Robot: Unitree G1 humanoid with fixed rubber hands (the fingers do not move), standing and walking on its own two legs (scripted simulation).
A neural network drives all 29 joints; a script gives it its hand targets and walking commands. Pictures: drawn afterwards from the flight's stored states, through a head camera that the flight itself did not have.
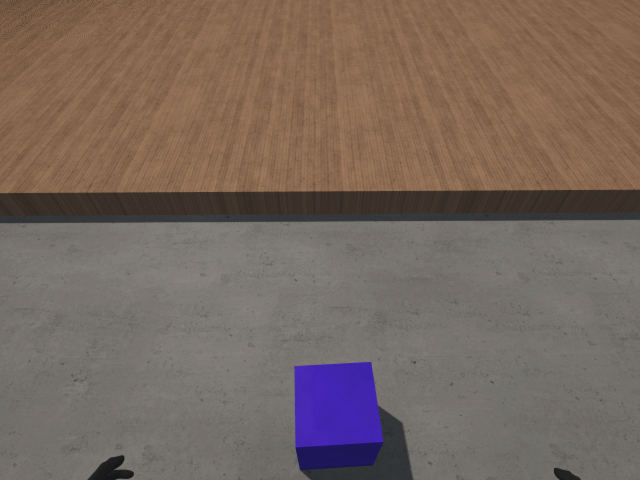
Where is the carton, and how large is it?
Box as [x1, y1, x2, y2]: [294, 362, 382, 469]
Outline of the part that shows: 370,362 294,366 295,447 300,469 371,465 373,463 382,443 382,436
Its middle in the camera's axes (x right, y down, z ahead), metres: +0.04 +0.50 +1.07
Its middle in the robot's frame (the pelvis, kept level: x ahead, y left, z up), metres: +0.40 -0.01 -0.66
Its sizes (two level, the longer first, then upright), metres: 0.210 0.200 0.250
